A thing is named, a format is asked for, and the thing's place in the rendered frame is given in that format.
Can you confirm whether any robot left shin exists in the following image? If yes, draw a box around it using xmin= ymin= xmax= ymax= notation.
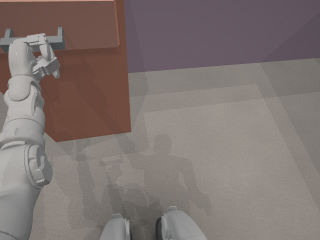
xmin=111 ymin=213 xmax=124 ymax=219

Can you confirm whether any drawer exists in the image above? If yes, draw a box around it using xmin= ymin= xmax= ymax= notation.
xmin=0 ymin=0 xmax=119 ymax=54

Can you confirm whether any robot left thigh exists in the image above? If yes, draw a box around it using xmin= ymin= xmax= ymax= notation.
xmin=99 ymin=218 xmax=131 ymax=240

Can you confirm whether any robot left upper arm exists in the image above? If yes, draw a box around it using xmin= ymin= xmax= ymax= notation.
xmin=0 ymin=144 xmax=53 ymax=240

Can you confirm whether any handle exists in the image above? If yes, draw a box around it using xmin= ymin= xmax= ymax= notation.
xmin=0 ymin=27 xmax=66 ymax=53

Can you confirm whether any left robot forearm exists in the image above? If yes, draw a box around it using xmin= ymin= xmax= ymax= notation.
xmin=0 ymin=75 xmax=46 ymax=151

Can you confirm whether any left robot hand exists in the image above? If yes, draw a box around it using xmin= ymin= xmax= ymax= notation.
xmin=8 ymin=33 xmax=61 ymax=84

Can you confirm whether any cabinet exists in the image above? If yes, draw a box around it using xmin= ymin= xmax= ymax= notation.
xmin=0 ymin=0 xmax=131 ymax=142

